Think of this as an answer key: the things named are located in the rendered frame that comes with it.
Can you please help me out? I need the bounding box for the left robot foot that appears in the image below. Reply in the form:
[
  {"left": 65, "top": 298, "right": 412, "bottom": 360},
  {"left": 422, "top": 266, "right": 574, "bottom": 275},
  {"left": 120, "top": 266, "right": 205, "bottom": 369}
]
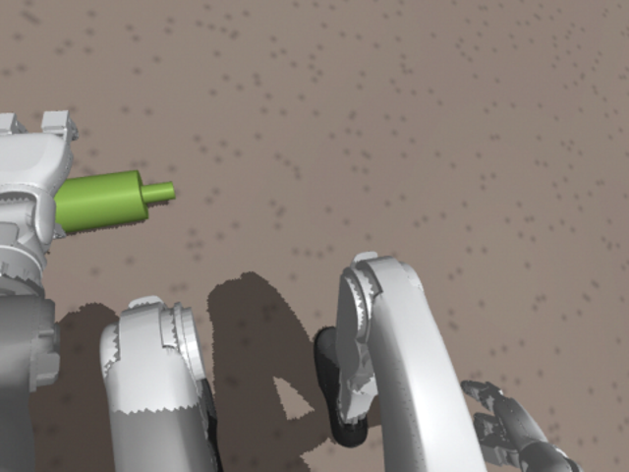
[{"left": 201, "top": 379, "right": 223, "bottom": 472}]

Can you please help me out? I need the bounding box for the right robot foot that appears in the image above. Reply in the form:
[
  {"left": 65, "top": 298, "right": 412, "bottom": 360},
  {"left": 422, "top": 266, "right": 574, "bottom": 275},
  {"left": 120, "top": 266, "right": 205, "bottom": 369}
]
[{"left": 314, "top": 326, "right": 368, "bottom": 447}]

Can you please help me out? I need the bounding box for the right robot arm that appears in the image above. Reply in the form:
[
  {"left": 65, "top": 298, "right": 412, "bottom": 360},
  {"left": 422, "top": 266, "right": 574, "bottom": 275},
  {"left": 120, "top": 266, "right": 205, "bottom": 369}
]
[{"left": 518, "top": 442, "right": 584, "bottom": 472}]

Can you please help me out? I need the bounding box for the left robot arm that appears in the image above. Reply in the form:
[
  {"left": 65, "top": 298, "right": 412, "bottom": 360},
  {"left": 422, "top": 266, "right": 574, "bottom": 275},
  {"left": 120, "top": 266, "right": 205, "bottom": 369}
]
[{"left": 0, "top": 184, "right": 60, "bottom": 472}]

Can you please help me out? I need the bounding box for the left robot hand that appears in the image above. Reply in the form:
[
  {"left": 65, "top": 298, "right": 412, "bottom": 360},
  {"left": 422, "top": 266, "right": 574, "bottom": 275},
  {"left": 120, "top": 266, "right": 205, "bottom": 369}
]
[{"left": 0, "top": 110, "right": 79, "bottom": 240}]

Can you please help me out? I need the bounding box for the right robot hand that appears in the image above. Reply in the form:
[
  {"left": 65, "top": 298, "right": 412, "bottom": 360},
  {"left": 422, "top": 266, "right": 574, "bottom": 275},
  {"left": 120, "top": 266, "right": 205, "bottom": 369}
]
[{"left": 461, "top": 381, "right": 548, "bottom": 468}]

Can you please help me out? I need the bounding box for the bottle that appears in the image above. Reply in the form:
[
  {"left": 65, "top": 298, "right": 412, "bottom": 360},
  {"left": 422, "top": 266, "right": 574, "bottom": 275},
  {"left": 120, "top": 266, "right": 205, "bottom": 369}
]
[{"left": 53, "top": 170, "right": 176, "bottom": 233}]

